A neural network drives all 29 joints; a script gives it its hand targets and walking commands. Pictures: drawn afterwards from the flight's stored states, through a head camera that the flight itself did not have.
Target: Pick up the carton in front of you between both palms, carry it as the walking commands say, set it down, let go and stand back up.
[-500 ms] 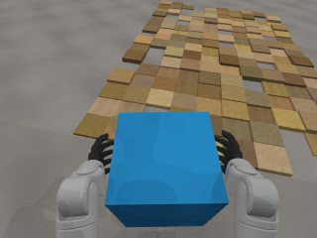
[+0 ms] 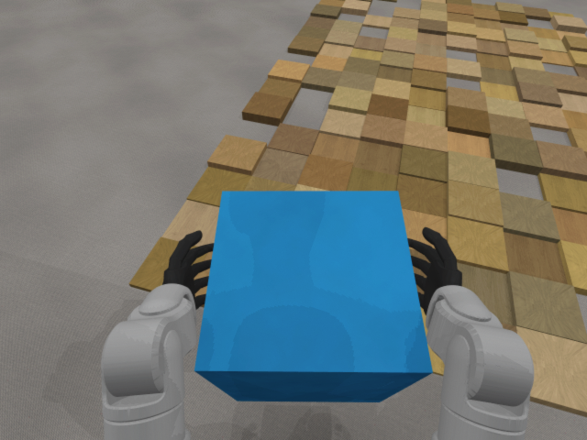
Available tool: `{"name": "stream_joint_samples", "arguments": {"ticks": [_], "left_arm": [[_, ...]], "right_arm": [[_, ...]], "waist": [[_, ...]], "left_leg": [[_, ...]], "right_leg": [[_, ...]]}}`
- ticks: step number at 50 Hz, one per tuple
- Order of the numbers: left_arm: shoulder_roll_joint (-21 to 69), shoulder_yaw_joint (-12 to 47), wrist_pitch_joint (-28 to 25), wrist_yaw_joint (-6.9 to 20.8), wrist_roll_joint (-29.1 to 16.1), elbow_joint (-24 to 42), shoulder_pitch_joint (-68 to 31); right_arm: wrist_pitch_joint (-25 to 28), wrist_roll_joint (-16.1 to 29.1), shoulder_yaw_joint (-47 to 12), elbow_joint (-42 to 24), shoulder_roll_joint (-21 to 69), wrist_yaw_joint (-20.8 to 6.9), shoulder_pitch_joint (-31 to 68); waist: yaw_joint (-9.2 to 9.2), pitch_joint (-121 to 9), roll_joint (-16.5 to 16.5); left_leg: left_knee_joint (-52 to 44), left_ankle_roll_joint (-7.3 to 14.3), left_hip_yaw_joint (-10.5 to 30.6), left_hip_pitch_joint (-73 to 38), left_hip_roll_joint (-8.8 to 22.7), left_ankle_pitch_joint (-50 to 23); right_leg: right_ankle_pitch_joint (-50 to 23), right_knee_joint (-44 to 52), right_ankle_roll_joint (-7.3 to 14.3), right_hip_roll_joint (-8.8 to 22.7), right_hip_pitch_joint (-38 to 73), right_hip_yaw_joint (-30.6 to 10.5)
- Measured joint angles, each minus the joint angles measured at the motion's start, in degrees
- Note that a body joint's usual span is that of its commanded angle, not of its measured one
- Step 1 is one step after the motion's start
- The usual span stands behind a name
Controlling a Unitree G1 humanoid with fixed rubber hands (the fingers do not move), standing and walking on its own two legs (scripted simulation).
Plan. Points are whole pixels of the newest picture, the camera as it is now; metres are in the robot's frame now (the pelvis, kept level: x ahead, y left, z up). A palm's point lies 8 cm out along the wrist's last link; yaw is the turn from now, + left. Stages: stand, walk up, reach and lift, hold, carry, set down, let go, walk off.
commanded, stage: carry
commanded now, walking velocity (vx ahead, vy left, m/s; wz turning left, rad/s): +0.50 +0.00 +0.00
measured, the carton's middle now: (308, 307) +0.30 +0.01 +0.04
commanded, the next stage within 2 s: none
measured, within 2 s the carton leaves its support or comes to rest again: neither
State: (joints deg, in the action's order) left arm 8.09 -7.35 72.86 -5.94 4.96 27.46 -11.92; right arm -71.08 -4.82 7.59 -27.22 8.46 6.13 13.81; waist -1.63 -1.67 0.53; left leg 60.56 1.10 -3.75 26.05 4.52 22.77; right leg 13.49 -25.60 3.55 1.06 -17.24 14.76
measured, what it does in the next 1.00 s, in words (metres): walks ahead: left foot, then right foot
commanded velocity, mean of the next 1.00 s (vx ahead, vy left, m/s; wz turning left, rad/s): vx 0.50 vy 0.00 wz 0.00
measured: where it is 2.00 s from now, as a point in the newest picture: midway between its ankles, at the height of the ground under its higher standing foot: (249, 195)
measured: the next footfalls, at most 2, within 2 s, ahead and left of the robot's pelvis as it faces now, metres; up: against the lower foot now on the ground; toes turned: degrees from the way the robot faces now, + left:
left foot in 0.22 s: +0.34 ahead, +0.12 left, +0.00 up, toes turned +8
right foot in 0.58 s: +0.48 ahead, -0.08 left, +0.03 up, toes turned -5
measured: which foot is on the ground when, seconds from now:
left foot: up 0.00-0.20, down 0.22-0.72, up 0.74-0.94, down 0.96-1.00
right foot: down 0.00-0.26, up 0.28-0.56, down 0.58-0.96, up 0.98-1.00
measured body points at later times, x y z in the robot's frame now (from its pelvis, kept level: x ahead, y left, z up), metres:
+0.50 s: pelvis +0.31 +0.06 +0.01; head +0.39 +0.07 +0.45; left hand +0.70 +0.16 +0.06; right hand +0.67 -0.14 +0.08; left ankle +0.30 +0.12 -0.74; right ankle +0.35 -0.08 -0.67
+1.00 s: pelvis +0.65 +0.07 -0.03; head +0.73 +0.08 +0.41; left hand +1.04 +0.22 +0.13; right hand +1.02 -0.09 +0.14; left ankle +0.74 +0.07 -0.75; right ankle +0.47 -0.08 -0.65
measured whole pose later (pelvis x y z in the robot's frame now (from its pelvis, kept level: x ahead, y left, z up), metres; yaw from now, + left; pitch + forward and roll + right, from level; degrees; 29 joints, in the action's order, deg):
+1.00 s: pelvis +0.65 +0.07 -0.03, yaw -5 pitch +2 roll -4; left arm 1.5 -15.7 69.0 -8.7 -3.7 18.2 -38.3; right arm -66.4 -6.1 14.4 -20.9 7.7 7.3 38.1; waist -1.9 7.7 2.9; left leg 34.8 9.8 -5.9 27.2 -2.9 13.3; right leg 37.5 -66.1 0.5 -0.7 -15.6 -1.3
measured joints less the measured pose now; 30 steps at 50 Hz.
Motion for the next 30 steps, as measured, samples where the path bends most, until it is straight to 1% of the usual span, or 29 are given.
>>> {"name": "stream_joint_samples", "arguments": {"ticks": [3,4,7,10,11,12,13,14,15,16,17,18,19,21,25,28,29,30], "left_arm": [[0.2,-1.2,-0.2,0.0,-0.7,1.2,-1.1],[0.3,-1.6,-0.4,0.0,-0.7,0.7,-1.5],[0.6,-1.9,-0.7,0.0,-0.1,-2.5,-2.9],[-0.3,-1.4,-1.0,0.1,-0.2,-5.9,-5.0],[-1.0,-1.4,-1.0,0.1,-0.2,-7.1,-6.2],[-2.3,-1.4,-1.0,0.1,-0.2,-8.6,-7.7],[-3.9,-1.5,-1.3,0.2,-0.5,-11.1,-9.5],[-5.4,-1.7,-1.6,0.5,-0.9,-14.3,-11.5],[-6.8,-1.8,-1.8,0.7,-1.4,-17.5,-13.4],[-7.7,-1.8,-1.8,0.8,-1.6,-20.4,-15.0],[-8.1,-1.9,-1.7,0.9,-1.6,-22.8,-16.4],[-8.1,-2.1,-1.8,0.9,-1.3,-24.9,-17.6],[-7.9,-2.6,-2.1,1.0,-1.1,-26.6,-18.4],[-7.3,-3.0,-2.9,0.3,-1.0,-28.5,-19.7],[-7.0,-3.9,-5.2,-0.5,-0.7,-28.4,-21.0],[-6.9,-4.6,-6.7,-0.9,-0.8,-27.7,-22.1],[-6.8,-5.0,-7.1,-1.0,-0.8,-27.7,-22.5],[-6.5,-5.4,-7.7,-1.1,-0.8,-27.8,-22.6]], "right_arm": [[-0.1,-0.7,-0.1,-1.0,0.3,-0.2,1.6],[0.1,-1.0,0.1,-0.4,0.4,-0.4,2.1],[0.9,-1.5,1.3,2.2,0.6,-0.9,2.6],[1.0,-2.0,2.3,3.7,0.3,-0.9,3.3],[1.0,-2.0,2.4,5.1,-0.1,-0.9,4.6],[1.4,-2.0,2.3,7.5,-0.6,-0.8,6.5],[2.2,-2.4,1.8,10.5,-1.1,-0.5,8.4],[2.6,-2.7,1.4,13.8,-1.8,-0.2,10.6],[2.7,-2.6,0.9,17.0,-2.6,0.2,12.5],[2.7,-2.4,0.5,19.8,-3.4,0.7,13.9],[2.7,-1.9,0.4,22.1,-4.2,0.9,15.1],[2.7,-0.9,0.6,24.0,-4.9,0.6,15.9],[2.8,0.1,0.8,25.4,-5.5,0.6,16.5],[3.4,1.5,1.4,27.5,-6.6,0.9,18.1],[5.8,2.8,3.0,30.7,-7.4,1.1,22.5],[7.3,3.4,3.9,31.5,-7.6,1.1,24.9],[7.8,3.6,3.8,31.8,-7.7,1.2,25.5],[8.2,3.6,3.6,32.0,-7.8,1.5,25.9]], "waist": [[-1.54,-0.3,-1.4],[-1.71,-0.7,-1.6],[-1.47,-1.7,-1.3],[-0.81,-2.3,-1.3],[-0.4,-2.2,-1.1],[0.28,-2.1,-1.2],[1.3,-1.7,-1.8],[2.26,-1.0,-1.9],[2.99,-0.4,-1.6],[3.69,0.1,-1.4],[4.22,0.7,-1.2],[4.82,1.3,-1.3],[5.38,1.9,-1.4],[5.8,3.1,-1.5],[6.53,4.8,-0.4],[6.42,5.3,0.5],[6.38,5.2,1.0],[6.32,4.6,2.2]], "left_leg": [[-7.8,-0.4,-1.3,5.6,0.5,-4.6],[-11.0,-0.3,-1.4,6.7,0.5,-5.9],[-21.6,-0.3,-2.9,7.3,0.4,-10.6],[-30.1,0.0,-6.6,5.2,-0.5,-14.1],[-32.3,0.5,-7.5,3.7,-1.0,-14.4],[-31.8,2.2,-7.9,2.8,-1.5,-17.9],[-28.5,3.7,-8.5,3.1,-1.9,-17.7],[-25.9,4.5,-8.8,3.2,-2.0,-15.2],[-24.8,4.9,-8.5,2.8,-2.0,-12.0],[-24.6,5.0,-8.3,2.2,-2.0,-10.4],[-25.4,4.6,-8.3,1.3,-2.0,-10.1],[-26.6,4.3,-8.3,0.1,-2.2,-10.1],[-28.1,4.3,-8.1,-1.2,-2.5,-9.9],[-31.1,4.3,-7.9,-3.8,-2.9,-9.7],[-35.9,3.9,-7.4,-8.9,-3.1,-8.4],[-37.8,3.2,-6.9,-12.9,-3.3,-6.1],[-38.0,2.9,-6.6,-14.1,-3.2,-4.9],[-37.9,2.5,-6.1,-14.8,-2.6,-3.7]], "right_leg": [[0.1,5.2,-0.7,0.0,4.5,-1.4],[0.5,6.5,-1.1,0.1,6.1,-1.8],[3.0,8.6,-2.7,0.6,11.1,-2.5],[8.0,6.6,-4.8,1.9,15.5,-3.0],[10.7,3.8,-5.4,2.4,16.2,-3.3],[13.6,-0.8,-5.6,3.4,16.0,-3.6],[13.8,-8.5,-5.2,4.9,13.6,-4.4],[14.2,-18.9,-4.7,4.9,9.4,-7.0],[15.0,-29.1,-4.0,3.8,4.6,-9.5],[15.7,-37.0,-3.3,2.7,-0.1,-11.0],[15.8,-42.2,-2.5,2.0,-4.5,-11.5],[14.7,-44.0,-1.9,1.9,-7.9,-11.6],[13.2,-42.9,-1.5,1.9,-10.6,-11.4],[9.3,-38.7,-1.2,1.9,-15.0,-10.9],[3.3,-30.1,-0.9,1.6,-21.0,-9.8],[0.4,-22.6,-0.8,0.8,-22.0,-9.4],[0.6,-21.4,-0.7,0.5,-21.4,-9.0],[3.1,-20.8,-0.6,-0.1,-20.1,-8.4]]}}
